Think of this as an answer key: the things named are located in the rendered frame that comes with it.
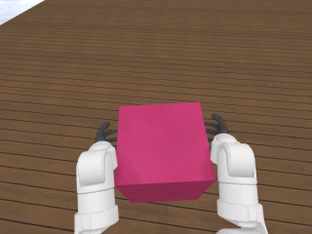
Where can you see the right robot hand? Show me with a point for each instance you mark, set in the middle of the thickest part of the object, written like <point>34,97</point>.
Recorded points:
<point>220,126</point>

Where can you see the carton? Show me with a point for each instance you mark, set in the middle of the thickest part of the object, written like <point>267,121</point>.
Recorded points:
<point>162,153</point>

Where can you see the robot right forearm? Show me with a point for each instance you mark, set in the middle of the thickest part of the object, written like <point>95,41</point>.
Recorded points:
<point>236,173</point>

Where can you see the robot left forearm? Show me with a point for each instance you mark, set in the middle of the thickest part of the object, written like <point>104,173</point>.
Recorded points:
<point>95,181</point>

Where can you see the left robot hand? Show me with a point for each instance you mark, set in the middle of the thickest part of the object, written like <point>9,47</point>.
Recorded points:
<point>101,134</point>

